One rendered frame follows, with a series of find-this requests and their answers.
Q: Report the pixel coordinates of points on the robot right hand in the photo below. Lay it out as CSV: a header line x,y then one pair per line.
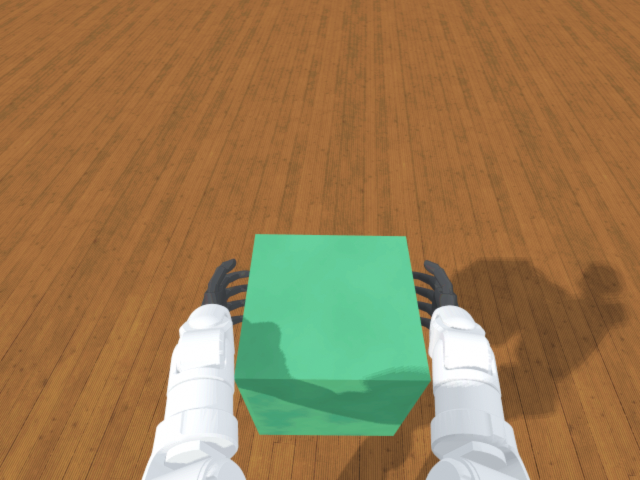
x,y
442,295

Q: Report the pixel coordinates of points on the right robot upper arm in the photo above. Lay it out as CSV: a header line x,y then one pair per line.
x,y
459,468

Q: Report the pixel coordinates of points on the left robot forearm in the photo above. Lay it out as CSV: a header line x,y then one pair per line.
x,y
199,421

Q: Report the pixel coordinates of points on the right robot forearm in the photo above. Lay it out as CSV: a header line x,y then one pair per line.
x,y
469,419

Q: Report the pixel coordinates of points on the carton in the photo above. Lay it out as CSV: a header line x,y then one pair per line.
x,y
331,340

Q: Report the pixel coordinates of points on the left robot upper arm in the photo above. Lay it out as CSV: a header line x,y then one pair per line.
x,y
213,468

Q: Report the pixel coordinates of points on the robot left hand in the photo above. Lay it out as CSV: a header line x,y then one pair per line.
x,y
217,293

